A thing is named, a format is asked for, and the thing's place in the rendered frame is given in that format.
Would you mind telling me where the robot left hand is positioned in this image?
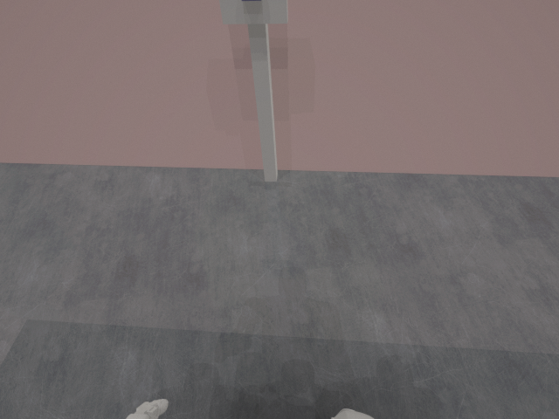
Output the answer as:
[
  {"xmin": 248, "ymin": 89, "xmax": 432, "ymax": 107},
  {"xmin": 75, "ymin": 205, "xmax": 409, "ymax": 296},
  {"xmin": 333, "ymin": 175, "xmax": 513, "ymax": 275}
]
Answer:
[{"xmin": 126, "ymin": 399, "xmax": 169, "ymax": 419}]

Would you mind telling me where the panel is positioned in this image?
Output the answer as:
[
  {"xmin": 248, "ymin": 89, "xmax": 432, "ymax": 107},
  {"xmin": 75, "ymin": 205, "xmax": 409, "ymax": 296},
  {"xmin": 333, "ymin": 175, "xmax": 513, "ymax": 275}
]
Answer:
[{"xmin": 219, "ymin": 0, "xmax": 288, "ymax": 182}]

